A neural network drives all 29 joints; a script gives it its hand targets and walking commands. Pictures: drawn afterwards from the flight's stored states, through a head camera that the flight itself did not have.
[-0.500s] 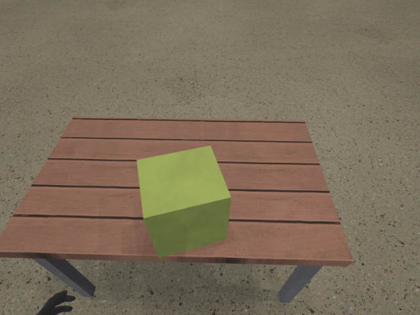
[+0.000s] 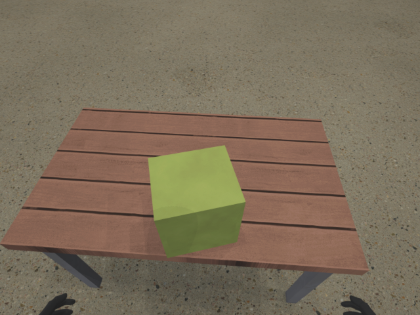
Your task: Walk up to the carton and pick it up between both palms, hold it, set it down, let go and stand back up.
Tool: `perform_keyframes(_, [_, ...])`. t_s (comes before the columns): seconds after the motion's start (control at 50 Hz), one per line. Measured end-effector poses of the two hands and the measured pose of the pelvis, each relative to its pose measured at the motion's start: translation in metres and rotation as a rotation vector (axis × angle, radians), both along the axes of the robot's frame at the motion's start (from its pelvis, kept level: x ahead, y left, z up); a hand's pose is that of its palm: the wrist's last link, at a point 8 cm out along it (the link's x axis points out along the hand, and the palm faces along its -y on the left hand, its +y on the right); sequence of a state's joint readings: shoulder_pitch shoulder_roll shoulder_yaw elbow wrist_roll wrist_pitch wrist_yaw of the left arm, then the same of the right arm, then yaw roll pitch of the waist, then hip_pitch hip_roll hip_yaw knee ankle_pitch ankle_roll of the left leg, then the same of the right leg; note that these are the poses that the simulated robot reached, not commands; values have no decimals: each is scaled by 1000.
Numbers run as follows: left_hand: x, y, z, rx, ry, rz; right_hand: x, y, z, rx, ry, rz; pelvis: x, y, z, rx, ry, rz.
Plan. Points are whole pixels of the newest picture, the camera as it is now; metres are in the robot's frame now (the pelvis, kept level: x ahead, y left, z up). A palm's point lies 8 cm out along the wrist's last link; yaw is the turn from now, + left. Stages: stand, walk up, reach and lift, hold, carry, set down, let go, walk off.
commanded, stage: walk up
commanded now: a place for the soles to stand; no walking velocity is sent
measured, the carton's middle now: (195, 202) +0.40 +0.04 -0.09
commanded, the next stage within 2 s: none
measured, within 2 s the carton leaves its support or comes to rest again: neither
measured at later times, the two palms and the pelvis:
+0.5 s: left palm out of the picture +0.12 +0.30 -0.07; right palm out of the picture +0.12 -0.30 -0.09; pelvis +0.00 -0.01 +0.00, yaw +0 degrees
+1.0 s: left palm out of the picture +0.07 +0.39 -0.08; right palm out of the picture +0.11 -0.23 -0.10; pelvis -0.02 +0.07 -0.01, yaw +4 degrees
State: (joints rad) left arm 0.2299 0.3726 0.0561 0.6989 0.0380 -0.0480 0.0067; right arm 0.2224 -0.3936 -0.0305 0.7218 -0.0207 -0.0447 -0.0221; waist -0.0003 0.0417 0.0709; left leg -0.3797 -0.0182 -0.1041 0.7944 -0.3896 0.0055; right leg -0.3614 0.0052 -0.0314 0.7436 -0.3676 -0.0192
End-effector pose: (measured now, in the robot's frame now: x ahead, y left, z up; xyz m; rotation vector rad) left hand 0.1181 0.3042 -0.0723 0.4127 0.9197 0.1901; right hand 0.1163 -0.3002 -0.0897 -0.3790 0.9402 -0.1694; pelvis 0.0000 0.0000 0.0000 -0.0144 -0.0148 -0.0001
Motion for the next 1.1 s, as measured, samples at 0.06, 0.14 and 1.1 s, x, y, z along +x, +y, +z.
perform_keyframes(0.06, [0,-1,2,8,4,4,5,-2,-1,7,-14,2,1,-2,0,-2,4,4])
perform_keyframes(0.14, [2,-6,2,7,6,-1,8,-6,-1,9,-20,6,2,-7,0,-2,6,0])
perform_keyframes(1.1, [-57,99,-22,-3,40,95,-37,85,-2,-11,105,-7,-29,92,-5,-28,-10,50])
